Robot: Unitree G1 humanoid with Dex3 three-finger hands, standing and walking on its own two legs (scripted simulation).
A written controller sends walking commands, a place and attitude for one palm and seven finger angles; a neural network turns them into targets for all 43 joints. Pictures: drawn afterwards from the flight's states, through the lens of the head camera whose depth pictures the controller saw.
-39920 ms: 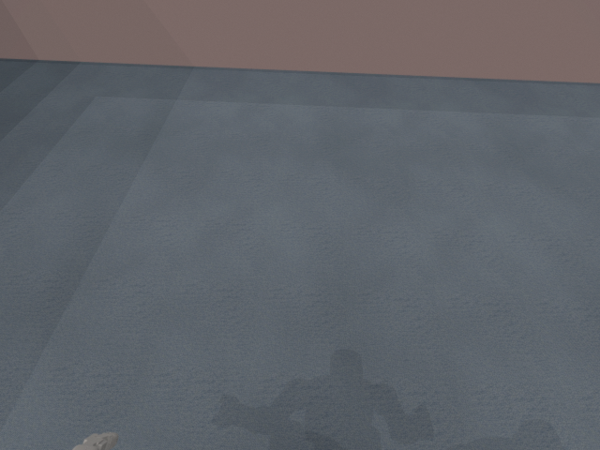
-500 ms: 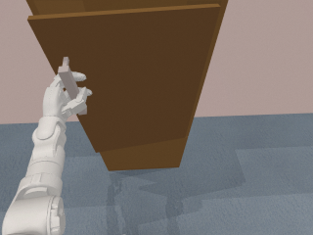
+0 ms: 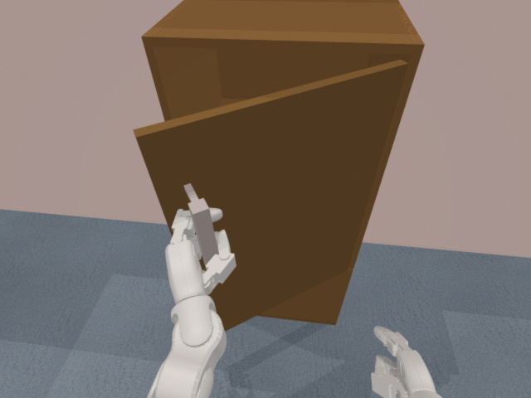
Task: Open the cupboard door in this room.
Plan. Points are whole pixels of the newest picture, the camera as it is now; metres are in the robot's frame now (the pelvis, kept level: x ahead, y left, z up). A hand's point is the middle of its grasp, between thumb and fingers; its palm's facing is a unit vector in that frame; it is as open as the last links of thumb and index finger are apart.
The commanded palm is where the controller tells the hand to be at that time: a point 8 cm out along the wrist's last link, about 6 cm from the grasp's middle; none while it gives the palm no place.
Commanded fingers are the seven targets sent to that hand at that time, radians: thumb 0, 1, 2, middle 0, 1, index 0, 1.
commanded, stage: pull the door open along its arc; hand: left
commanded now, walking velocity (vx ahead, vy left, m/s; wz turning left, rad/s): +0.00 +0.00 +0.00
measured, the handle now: (202, 232) +0.33 +0.12 +0.10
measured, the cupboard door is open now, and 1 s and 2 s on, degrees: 35 39 40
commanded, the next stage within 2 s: open thumb and fingers to let go in 0.06 s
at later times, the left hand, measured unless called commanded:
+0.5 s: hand (236, 271) +0.27 +0.06 +0.10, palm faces +0.32 -0.95 +0.01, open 8.8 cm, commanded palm +0.22 +0.10 +0.10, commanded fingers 0.00 -0.36 0.36 -0.31 -1.22 -0.31 -1.22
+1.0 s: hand (234, 271) +0.27 +0.06 +0.10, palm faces +0.27 -0.96 +0.00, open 14.7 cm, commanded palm +0.23 +0.11 +0.10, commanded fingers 0.00 -0.50 0.30 -0.15 -0.30 -0.15 -0.30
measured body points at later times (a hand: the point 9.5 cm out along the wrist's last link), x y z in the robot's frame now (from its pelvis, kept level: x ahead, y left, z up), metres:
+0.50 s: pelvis +0.00 -0.01 +0.00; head -0.02 -0.04 +0.45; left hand +0.25 +0.11 +0.10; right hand +0.17 -0.23 -0.09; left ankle +0.02 +0.13 -0.71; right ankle -0.03 -0.09 -0.71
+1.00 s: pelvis -0.01 +0.00 +0.00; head -0.02 -0.01 +0.45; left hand +0.25 +0.11 +0.10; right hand +0.18 -0.20 -0.09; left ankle +0.02 +0.13 -0.71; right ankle -0.03 -0.09 -0.71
